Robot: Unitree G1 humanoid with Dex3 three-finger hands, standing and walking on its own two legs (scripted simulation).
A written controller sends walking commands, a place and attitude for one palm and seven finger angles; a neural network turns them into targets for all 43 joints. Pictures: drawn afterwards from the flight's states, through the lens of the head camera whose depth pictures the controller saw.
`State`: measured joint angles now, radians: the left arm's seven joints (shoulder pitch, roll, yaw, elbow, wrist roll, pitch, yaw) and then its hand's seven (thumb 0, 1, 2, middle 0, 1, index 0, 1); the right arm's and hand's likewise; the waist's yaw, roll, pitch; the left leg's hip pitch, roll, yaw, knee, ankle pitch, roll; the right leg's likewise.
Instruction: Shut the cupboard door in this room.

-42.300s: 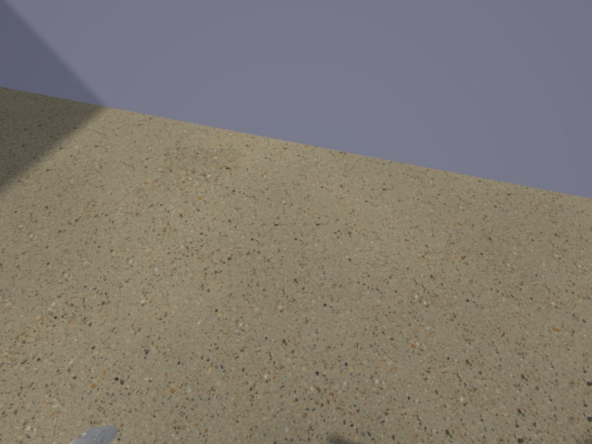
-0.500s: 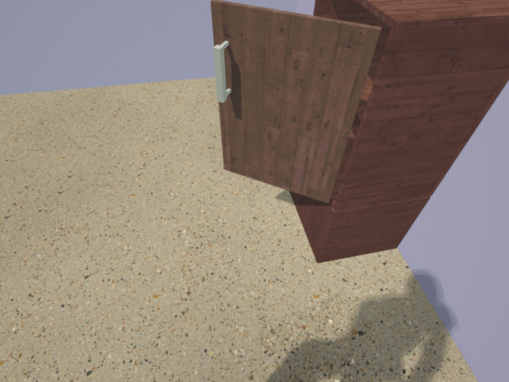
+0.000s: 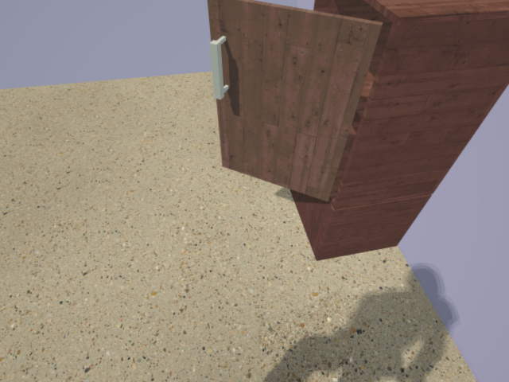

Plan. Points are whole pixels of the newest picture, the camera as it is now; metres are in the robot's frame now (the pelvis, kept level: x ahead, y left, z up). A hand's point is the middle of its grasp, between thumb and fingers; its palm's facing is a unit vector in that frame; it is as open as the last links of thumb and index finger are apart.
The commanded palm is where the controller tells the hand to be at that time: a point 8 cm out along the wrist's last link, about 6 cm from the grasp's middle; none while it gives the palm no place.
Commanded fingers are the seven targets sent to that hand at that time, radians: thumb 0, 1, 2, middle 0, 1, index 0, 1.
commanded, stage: walk to a spot facing it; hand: left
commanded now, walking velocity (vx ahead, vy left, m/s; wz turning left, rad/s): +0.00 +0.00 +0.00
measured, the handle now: (220, 68) +0.88 +0.14 +0.05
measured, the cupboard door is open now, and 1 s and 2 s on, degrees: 54 54 54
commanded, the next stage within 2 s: none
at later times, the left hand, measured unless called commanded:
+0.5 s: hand out of the picture +0.01 +0.23 -0.21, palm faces +0.25 -0.94 -0.22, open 7.3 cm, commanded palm none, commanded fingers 0.00 0.90 0.90 -0.20 -0.30 -0.20 -0.30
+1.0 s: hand out of the picture -0.03 +0.19 -0.16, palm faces +0.52 -0.80 -0.30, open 7.4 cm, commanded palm none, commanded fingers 0.00 0.90 0.90 -0.20 -0.30 -0.20 -0.30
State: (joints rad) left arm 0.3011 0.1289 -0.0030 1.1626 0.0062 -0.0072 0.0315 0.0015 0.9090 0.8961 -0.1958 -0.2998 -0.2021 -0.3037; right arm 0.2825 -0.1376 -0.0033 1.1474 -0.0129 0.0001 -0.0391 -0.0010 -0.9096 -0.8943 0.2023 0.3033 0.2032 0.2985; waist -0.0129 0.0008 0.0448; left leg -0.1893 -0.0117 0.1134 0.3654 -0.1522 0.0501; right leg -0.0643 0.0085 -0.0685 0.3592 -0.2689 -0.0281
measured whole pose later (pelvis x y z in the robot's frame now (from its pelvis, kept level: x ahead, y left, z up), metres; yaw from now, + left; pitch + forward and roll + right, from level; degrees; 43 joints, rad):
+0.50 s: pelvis +0.00 +0.02 -0.03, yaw +14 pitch -1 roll +0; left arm 0.18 0.21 0.07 0.99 0.02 0.07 0.03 0.00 0.91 0.90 -0.20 -0.30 -0.20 -0.30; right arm 0.23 -0.19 -0.06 0.97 -0.03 0.04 -0.01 0.00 -0.91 -0.89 0.20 0.30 0.20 0.30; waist -0.03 -0.04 0.12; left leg -0.39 -0.03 0.07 0.68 -0.29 0.07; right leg -0.36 -0.07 -0.07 1.05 -0.52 0.02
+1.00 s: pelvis +0.02 -0.03 -0.01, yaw +35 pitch +0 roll +2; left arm 0.19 0.21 0.04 0.88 0.02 0.03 0.03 0.00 0.91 0.90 -0.20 -0.30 -0.20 -0.30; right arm 0.18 -0.27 -0.10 0.89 -0.02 0.08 0.02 0.00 -0.91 -0.89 0.20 0.30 0.20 0.30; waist -0.04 0.02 0.12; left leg -0.53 -0.02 0.00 1.08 -0.43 -0.06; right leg -0.21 -0.08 -0.08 0.54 -0.33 0.01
